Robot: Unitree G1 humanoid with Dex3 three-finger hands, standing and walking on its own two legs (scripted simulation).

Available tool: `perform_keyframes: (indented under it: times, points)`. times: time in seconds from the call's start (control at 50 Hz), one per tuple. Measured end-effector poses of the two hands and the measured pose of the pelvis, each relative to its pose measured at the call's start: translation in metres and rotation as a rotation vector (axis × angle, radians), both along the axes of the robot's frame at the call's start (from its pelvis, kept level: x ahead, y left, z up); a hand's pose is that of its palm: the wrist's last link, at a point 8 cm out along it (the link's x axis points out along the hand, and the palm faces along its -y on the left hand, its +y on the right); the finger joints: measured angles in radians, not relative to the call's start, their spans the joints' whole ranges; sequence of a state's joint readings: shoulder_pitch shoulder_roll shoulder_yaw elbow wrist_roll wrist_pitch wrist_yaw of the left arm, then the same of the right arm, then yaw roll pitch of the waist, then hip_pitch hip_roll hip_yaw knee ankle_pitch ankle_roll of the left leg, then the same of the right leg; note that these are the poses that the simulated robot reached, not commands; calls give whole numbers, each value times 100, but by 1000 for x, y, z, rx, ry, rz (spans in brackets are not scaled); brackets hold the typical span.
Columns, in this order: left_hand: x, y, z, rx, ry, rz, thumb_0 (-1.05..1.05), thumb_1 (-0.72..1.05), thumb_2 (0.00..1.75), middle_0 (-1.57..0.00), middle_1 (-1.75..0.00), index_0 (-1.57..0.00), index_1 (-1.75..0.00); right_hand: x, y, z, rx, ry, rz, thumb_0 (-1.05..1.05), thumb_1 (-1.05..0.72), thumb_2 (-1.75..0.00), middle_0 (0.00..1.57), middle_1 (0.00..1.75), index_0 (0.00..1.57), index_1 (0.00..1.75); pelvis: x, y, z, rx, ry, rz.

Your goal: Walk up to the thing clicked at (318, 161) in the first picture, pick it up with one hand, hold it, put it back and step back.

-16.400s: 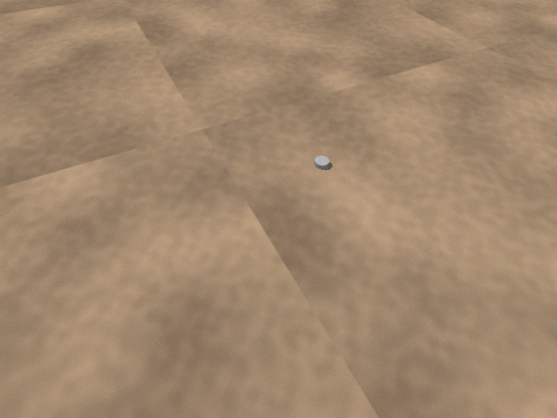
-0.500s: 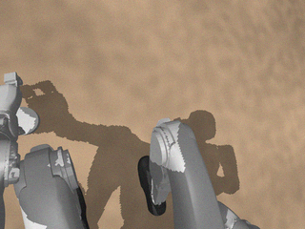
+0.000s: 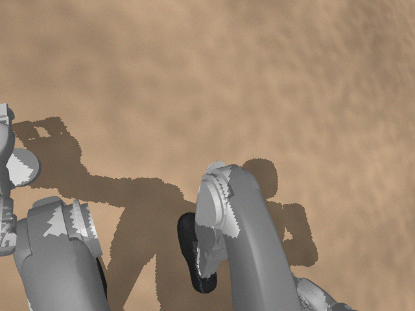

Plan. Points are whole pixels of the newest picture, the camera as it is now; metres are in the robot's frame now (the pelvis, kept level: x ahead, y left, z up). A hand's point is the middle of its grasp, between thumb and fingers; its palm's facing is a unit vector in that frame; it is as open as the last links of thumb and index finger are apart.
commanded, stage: rest palm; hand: left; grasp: from above
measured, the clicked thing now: (17, 167) +0.39 +0.27 -0.29
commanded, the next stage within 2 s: close in 1.08 s
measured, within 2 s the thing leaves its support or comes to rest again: neither
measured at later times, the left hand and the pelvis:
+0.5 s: hand out of the picture +0.39 +0.29 -0.25, palm faces -0.42 -0.11 -0.90, open 13.9 cm; pelvis +0.00 +0.00 +0.00, yaw -1 degrees
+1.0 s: hand (0, 169) +0.39 +0.29 -0.26, palm faces -0.48 -0.14 -0.87, open 13.9 cm; pelvis +0.00 +0.00 +0.00, yaw -1 degrees
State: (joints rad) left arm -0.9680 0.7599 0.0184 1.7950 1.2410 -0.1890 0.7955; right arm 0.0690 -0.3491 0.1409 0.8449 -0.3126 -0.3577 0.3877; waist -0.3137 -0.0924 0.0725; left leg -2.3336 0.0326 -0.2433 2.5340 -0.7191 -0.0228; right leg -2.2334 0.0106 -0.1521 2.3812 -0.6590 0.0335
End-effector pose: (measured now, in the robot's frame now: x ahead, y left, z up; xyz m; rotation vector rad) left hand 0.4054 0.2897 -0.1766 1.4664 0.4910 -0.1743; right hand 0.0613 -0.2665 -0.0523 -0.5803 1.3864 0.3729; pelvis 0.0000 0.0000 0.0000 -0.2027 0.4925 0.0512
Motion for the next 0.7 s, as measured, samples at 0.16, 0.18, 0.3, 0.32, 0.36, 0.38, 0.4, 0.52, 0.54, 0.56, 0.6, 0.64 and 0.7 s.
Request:
perform_keyframes:
  times: [0.16,0.18,0.3,0.32,0.36,0.38,0.4,0.52,0.54,0.56,0.6,0.64,0.7]
  points:
    - [2,5,-11,2,41,14,0,-48,93,-7,-104,-9,-103,9,12,-3,24,-18,31,1,-91,-90,19,30,19,30,2,4,-2,-16,-6,-3]
    - [1,7,-12,4,46,17,0,-48,92,-7,-105,-9,-103,9,14,-5,31,-16,35,1,-91,-90,19,30,19,30,2,4,-2,-16,-7,-3]
    - [-9,14,-20,3,72,13,0,-47,91,-7,-106,-9,-104,9,28,-13,81,1,58,1,-91,-90,20,30,19,30,2,5,-3,-18,-14,-2]
    - [-10,14,-21,0,73,9,0,-47,91,-7,-106,-9,-104,10,30,-14,87,4,61,1,-91,-90,20,30,19,30,2,5,-3,-18,-15,-2]
    - [-12,12,-23,-11,69,-2,0,-47,91,-7,-107,-9,-104,10,33,-15,97,7,69,1,-91,-90,20,30,19,30,3,4,-3,-19,-18,-1]
    - [-13,11,-23,-15,65,-9,0,-47,91,-7,-107,-9,-104,11,34,-15,100,7,73,1,-91,-90,20,30,19,30,3,4,-3,-20,-19,0]
    - [-13,10,-23,-20,60,-17,0,-47,91,-7,-107,-10,-104,11,34,-14,103,6,79,1,-91,-90,20,30,19,30,3,4,-3,-20,-22,0]
    - [-8,3,-19,-16,3,-51,0,-48,91,-8,-107,-10,-104,17,30,-8,88,-20,94,1,-91,-90,20,30,19,30,1,3,-2,-25,-39,-1]
    - [-7,3,-18,-11,-6,-49,0,-47,91,-8,-107,-10,-104,17,28,-7,81,-27,92,1,-91,-90,20,30,19,30,0,3,-2,-26,-40,-2]
    - [-6,4,-17,-3,-13,-46,0,-47,91,-8,-107,-10,-104,18,26,-5,75,-34,90,1,-91,-90,20,30,19,30,0,3,-2,-27,-42,-3]
    - [-4,6,-14,15,-21,-33,0,-47,91,-8,-106,-9,-104,18,23,-1,63,-42,89,1,-91,-90,20,30,19,30,-2,4,-1,-28,-44,-3]
    - [-1,9,-13,32,-23,-11,0,-47,91,-8,-106,-9,-104,17,19,2,55,-47,86,1,-91,-90,20,30,19,30,-3,4,0,-29,-43,-4]
    - [2,13,-12,43,-12,27,0,-47,92,-8,-105,-9,-103,14,15,6,44,-48,78,1,-91,-90,20,30,19,30,-3,5,1,-30,-37,-6]
